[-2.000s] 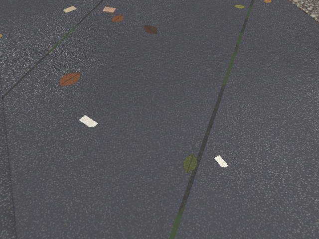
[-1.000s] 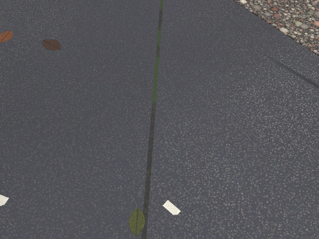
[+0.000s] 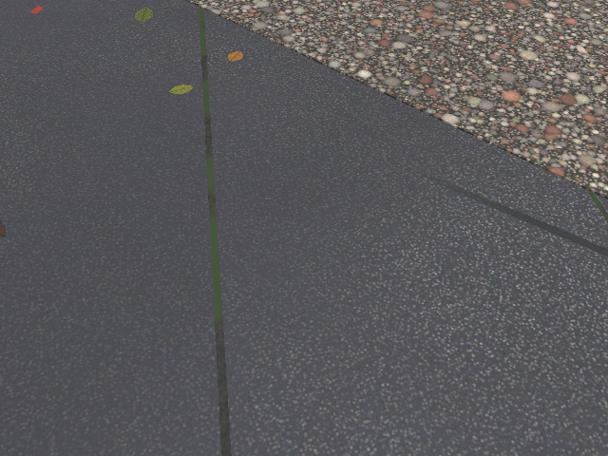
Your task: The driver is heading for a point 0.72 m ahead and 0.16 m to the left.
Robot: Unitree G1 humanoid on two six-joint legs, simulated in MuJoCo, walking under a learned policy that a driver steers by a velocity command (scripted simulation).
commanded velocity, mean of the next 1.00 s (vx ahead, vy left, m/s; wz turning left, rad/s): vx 0.19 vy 0.00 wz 0.56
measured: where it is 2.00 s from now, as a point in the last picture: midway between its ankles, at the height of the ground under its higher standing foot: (199, 368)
